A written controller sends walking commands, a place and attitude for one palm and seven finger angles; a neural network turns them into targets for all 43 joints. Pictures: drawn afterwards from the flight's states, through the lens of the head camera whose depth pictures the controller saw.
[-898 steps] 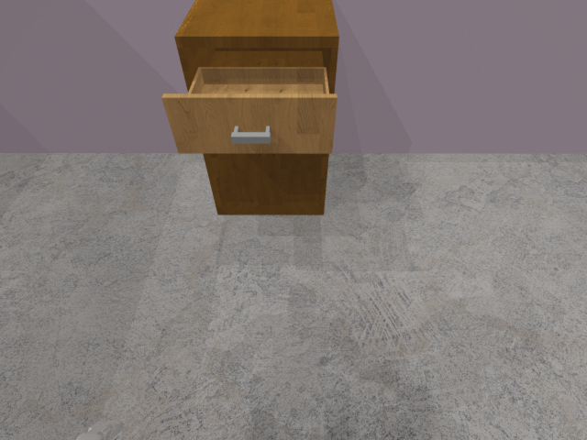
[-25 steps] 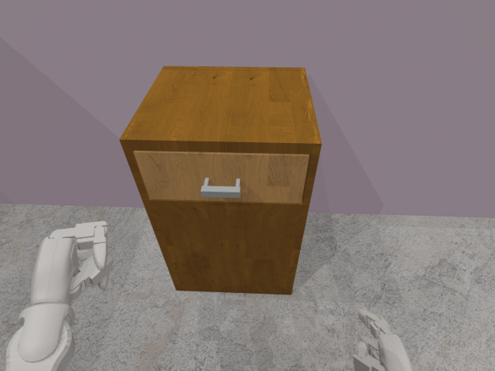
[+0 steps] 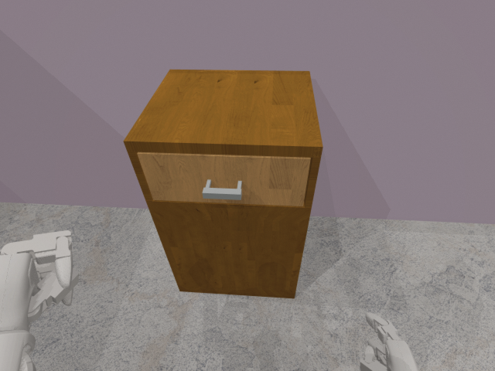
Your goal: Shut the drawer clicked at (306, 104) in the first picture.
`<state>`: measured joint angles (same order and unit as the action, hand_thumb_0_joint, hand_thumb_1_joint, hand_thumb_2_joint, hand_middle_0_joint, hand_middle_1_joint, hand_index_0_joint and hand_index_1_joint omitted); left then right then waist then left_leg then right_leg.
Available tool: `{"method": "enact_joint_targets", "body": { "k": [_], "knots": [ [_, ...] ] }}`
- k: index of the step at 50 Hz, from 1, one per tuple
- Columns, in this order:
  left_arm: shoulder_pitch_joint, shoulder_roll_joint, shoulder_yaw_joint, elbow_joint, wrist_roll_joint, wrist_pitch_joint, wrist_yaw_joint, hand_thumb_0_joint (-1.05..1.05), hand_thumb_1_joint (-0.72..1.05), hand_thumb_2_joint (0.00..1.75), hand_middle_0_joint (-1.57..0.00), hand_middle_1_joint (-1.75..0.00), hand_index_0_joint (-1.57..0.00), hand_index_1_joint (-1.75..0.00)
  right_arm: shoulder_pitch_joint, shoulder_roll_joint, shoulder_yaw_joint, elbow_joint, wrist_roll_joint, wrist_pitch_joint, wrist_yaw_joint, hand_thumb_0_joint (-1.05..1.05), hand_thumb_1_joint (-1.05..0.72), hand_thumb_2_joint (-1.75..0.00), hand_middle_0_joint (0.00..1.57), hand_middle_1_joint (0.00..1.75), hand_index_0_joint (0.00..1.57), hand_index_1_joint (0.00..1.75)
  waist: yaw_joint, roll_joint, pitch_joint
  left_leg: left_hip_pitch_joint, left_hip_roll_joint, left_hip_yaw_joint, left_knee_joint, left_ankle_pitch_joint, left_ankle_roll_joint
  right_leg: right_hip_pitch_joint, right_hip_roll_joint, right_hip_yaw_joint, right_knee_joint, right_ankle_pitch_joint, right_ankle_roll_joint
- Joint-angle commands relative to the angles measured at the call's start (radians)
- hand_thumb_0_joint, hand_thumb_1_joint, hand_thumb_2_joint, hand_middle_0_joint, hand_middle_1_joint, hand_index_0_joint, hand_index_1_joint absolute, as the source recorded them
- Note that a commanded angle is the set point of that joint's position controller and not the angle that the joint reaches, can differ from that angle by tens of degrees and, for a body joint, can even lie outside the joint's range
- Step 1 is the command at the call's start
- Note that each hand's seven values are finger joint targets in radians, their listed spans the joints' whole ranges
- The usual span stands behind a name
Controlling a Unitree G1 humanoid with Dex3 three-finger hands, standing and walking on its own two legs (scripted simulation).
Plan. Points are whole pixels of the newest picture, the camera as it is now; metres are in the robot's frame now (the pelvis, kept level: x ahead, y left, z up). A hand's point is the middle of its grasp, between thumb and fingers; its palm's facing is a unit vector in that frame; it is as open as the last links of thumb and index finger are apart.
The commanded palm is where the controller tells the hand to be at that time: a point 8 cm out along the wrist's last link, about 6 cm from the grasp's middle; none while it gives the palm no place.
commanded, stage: step back with the hand held close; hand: left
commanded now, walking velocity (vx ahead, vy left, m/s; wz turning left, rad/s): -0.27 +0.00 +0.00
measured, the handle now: (223, 188) +0.59 +0.15 -0.09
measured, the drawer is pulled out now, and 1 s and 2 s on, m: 0.00 0.00 0.00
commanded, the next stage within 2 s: stop stepping back and stand still in 1.48 s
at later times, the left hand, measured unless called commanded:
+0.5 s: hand (48, 285) +0.16 +0.25 +0.16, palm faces +0.31 -0.81 -0.50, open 3.2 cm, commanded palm +0.10 +0.29 +0.18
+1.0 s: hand (12, 326) +0.11 +0.26 +0.16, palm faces +0.35 -0.78 -0.52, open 3.2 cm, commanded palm +0.04 +0.30 +0.18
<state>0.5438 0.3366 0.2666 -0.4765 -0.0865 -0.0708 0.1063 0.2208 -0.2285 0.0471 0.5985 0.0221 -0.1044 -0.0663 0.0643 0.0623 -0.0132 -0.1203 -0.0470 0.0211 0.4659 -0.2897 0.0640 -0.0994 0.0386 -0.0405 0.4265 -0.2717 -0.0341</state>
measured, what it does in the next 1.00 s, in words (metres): shifts its weight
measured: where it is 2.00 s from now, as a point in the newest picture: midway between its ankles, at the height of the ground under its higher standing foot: outside the picture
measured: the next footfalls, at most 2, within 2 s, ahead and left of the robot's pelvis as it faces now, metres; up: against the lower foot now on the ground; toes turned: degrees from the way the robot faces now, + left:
left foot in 1.44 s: -0.12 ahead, +0.13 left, +0.00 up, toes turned +3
right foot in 1.66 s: -0.21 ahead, -0.10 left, +0.00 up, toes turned +0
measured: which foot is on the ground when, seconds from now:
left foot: down 0.00-1.00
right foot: down 0.00-1.00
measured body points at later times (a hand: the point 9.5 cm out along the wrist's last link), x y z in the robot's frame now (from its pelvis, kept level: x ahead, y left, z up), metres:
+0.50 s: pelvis -0.04 +0.01 +0.00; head -0.01 +0.02 +0.45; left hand +0.14 +0.29 +0.19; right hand +0.14 -0.23 -0.08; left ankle -0.02 +0.08 -0.74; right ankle -0.02 -0.10 -0.74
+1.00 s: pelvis -0.09 +0.02 -0.01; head -0.04 +0.04 +0.44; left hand +0.09 +0.30 +0.19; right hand +0.08 -0.22 -0.09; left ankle -0.02 +0.08 -0.74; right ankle -0.10 -0.11 -0.74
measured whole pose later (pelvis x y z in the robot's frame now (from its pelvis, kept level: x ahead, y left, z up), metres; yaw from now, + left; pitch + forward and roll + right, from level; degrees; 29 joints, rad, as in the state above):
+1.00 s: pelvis -0.09 +0.02 -0.01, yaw +0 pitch +3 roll -2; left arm 0.61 0.44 0.45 -0.62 -0.03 -0.28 0.13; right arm 0.20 -0.21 0.00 0.56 0.00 -0.08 -0.07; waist 0.00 -0.01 0.04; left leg -0.44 -0.06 0.03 0.55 -0.17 0.10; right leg -0.30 0.06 0.07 0.57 -0.31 0.00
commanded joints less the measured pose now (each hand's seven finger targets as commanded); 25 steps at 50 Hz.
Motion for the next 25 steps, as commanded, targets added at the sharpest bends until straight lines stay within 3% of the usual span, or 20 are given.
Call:
{"method": "enact_joint_targets", "body": {
  "k": [1, 2, 3, 5, 7, 11, 12, 17, 20, 22, 25],
  "knots": [
    [-0.172, 0.278, 0.271, -0.232, 0.007, -0.156, 0.022, 0.0, 0.9, 0.9, -1.4, -1.6, -1.4, -1.6, -0.13, -0.113, -0.061, -0.155, -0.011, -0.036, -0.005, 0.0, -0.9, -0.9, 0.2, 0.3, 0.2, 0.3, -0.06, -0.054, 0.047, -0.083, 0.087, -0.103, -0.014, 0.13, 0.001, -0.081, -0.149, 0.225, -0.118, 0.303, -0.021],
    [-0.161, 0.269, 0.255, -0.226, 0.011, -0.167, 0.018, 0.0, 0.9, 0.9, -1.4, -1.6, -1.4, -1.6, -0.134, -0.115, -0.066, -0.16, -0.012, -0.03, -0.002, 0.0, -0.9, -0.9, 0.2, 0.3, 0.2, 0.3, -0.061, -0.067, 0.063, -0.078, 0.083, -0.107, -0.004, 0.134, -0.002, -0.104, -0.161, 0.24, -0.133, 0.327, -0.027],
    [-0.078, 0.205, 0.213, -0.152, 0.014, -0.164, 0.012, 0.0, 0.9, 0.9, -1.4, -1.6, -1.4, -1.6, -0.123, -0.116, -0.069, -0.148, -0.014, -0.02, 0.003, 0.0, -0.9, -0.9, 0.2, 0.3, 0.2, 0.3, -0.069, -0.077, 0.051, -0.067, 0.089, -0.105, 0.0, 0.162, -0.006, -0.101, -0.167, 0.226, -0.118, 0.341, -0.027],
    [0.008, 0.136, 0.151, -0.104, 0.014, -0.164, 0.001, 0.0, 0.9, 0.9, -1.4, -1.6, -1.4, -1.6, -0.123, -0.125, -0.079, -0.151, -0.012, 0.003, 0.012, 0.0, -0.9, -0.9, 0.2, 0.3, 0.2, 0.3, -0.07, -0.037, 0.009, -0.058, 0.107, -0.103, -0.027, 0.225, -0.002, -0.083, -0.147, 0.174, -0.082, 0.342, -0.003],
    [0.063, 0.125, 0.148, -0.098, 0.012, -0.168, -0.002, 0.0, 0.9, 0.9, -1.4, -1.6, -1.4, -1.6, -0.138, -0.128, -0.091, -0.159, -0.013, 0.02, 0.012, 0.0, -0.9, -0.9, 0.2, 0.3, 0.2, 0.3, -0.062, -0.018, -0.033, -0.061, 0.12, -0.101, -0.054, 0.317, 0.002, -0.054, -0.127, 0.127, -0.047, 0.376, 0.016],
    [0.105, 0.2, 0.209, -0.202, 0.016, -0.181, 0.007, 0.0, 0.9, 0.9, -1.4, -1.6, -1.4, -1.6, -0.152, -0.124, -0.103, -0.193, -0.004, 0.055, 0.01, 0.0, -0.9, -0.9, 0.2, 0.3, 0.2, 0.3, -0.054, -0.092, -0.142, -0.091, 0.133, -0.102, -0.048, 0.402, 0.004, 0.021, -0.119, 0.106, 0.004, 0.44, 0.024],
    [0.096, 0.234, 0.233, -0.25, 0.014, -0.185, 0.012, 0.0, 0.9, 0.9, -1.4, -1.6, -1.4, -1.6, -0.156, -0.128, -0.103, -0.204, -0.004, 0.058, 0.005, 0.0, -0.9, -0.9, 0.2, 0.3, 0.2, 0.3, -0.05, -0.069, -0.167, -0.101, 0.132, -0.103, -0.048, 0.419, 0.002, 0.041, -0.12, 0.106, 0.017, 0.462, 0.022],
    [0.112, 0.273, 0.269, -0.35, 0.011, -0.191, 0.032, 0.0, 0.9, 0.9, -1.4, -1.6, -1.4, -1.6, -0.141, -0.124, -0.103, -0.226, -0.002, 0.058, -0.012, 0.0, -0.9, -0.9, 0.2, 0.3, 0.2, 0.3, -0.05, 0.004, -0.22, -0.134, 0.144, -0.121, -0.036, 0.49, 0.001, 0.068, -0.11, 0.103, 0.075, 0.501, 0.027],
    [0.125, 0.245, 0.247, -0.323, 0.015, -0.187, 0.032, 0.0, 0.9, 0.9, -1.4, -1.6, -1.4, -1.6, -0.128, -0.123, -0.106, -0.215, -0.006, 0.054, -0.013, 0.0, -0.9, -0.9, 0.2, 0.3, 0.2, 0.3, -0.056, 0.041, -0.176, -0.138, 0.164, -0.136, -0.057, 0.474, 0.006, 0.004, -0.084, 0.093, 0.091, 0.371, 0.032],
    [0.129, 0.217, 0.23, -0.286, 0.015, -0.183, 0.03, 0.0, 0.9, 0.9, -1.4, -1.6, -1.4, -1.6, -0.129, -0.128, -0.11, -0.207, -0.012, 0.049, -0.015, 0.0, -0.9, -0.9, 0.2, 0.3, 0.2, 0.3, -0.055, 0.052, -0.133, -0.194, 0.175, -0.156, -0.087, 0.392, 0.013, -0.007, -0.073, 0.092, 0.096, 0.288, 0.032],
    [0.108, 0.202, 0.22, -0.242, 0.022, -0.185, 0.028, 0.0, 0.9, 0.9, -1.4, -1.6, -1.4, -1.6, -0.126, -0.132, -0.111, -0.199, -0.01, 0.048, -0.012, 0.0, -0.9, -0.9, 0.2, 0.3, 0.2, 0.3, -0.065, 0.007, -0.075, -0.313, 0.193, -0.179, -0.129, 0.182, 0.03, 0.006, -0.065, 0.105, 0.112, 0.197, 0.031]
  ]
}}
